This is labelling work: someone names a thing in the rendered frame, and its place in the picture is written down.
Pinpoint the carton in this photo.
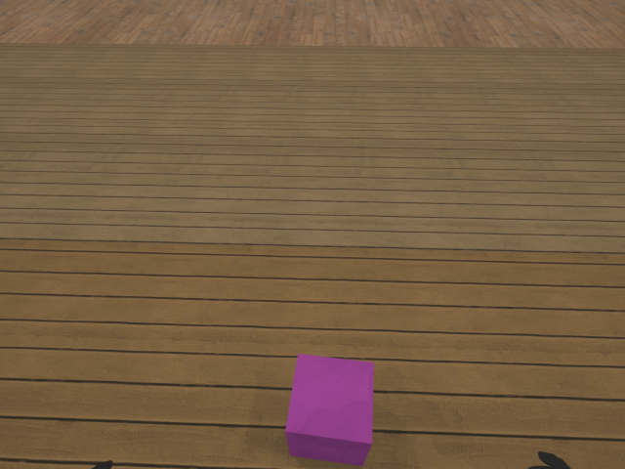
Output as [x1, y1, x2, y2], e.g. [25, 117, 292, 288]
[285, 354, 374, 466]

